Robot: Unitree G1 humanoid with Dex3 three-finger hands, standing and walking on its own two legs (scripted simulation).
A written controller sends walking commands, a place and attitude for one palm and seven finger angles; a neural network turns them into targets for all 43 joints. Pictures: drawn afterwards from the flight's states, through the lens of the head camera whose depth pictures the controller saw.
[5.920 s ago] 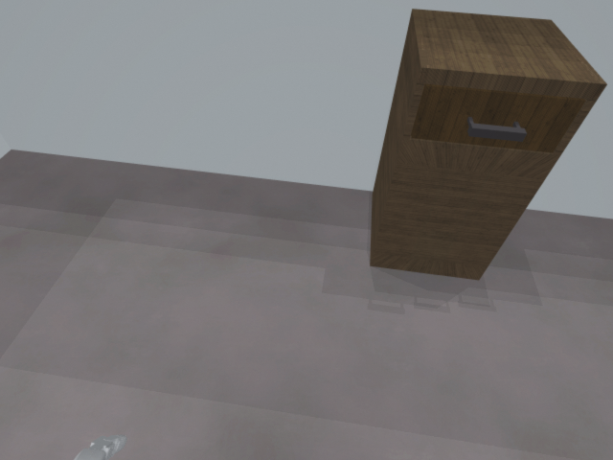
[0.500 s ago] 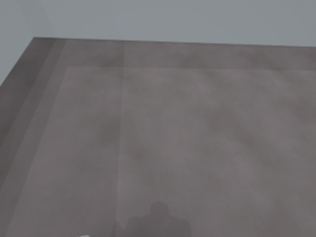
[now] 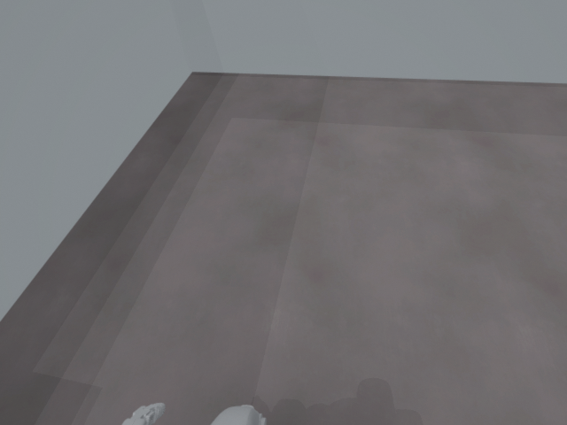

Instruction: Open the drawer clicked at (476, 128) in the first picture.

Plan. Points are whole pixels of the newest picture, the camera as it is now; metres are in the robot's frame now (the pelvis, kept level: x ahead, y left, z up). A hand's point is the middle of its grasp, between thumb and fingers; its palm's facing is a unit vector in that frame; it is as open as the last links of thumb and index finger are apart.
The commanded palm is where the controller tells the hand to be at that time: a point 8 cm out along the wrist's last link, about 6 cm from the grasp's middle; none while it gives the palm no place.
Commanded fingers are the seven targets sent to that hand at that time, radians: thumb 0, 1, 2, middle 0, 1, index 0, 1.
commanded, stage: turn to face it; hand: left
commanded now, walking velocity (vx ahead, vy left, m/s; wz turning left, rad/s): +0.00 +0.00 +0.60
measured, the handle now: out of the picture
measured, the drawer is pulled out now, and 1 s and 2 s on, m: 0.00 0.00 0.00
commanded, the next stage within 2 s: none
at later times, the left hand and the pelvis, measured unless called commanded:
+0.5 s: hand out of the picture -0.07 +0.26 -0.18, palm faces +0.37 -0.89 -0.28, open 7.4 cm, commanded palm none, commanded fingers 0.00 0.90 0.90 -0.20 -0.30 -0.20 -0.30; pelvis -0.04 +0.03 -0.01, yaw +19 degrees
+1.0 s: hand out of the picture -0.06 +0.19 -0.14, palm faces +0.57 -0.77 -0.28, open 7.4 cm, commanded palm none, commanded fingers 0.00 0.90 0.90 -0.20 -0.30 -0.20 -0.30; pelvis -0.04 -0.03 +0.00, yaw +37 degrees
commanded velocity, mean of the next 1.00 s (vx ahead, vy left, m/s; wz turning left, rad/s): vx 0.00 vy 0.00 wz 0.60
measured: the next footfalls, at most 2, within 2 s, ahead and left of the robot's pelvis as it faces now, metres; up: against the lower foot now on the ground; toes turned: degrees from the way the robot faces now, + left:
left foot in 0.36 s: -0.03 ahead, +0.15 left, +0.00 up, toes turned +21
right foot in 0.78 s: +0.06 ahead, -0.09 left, +0.00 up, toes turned +25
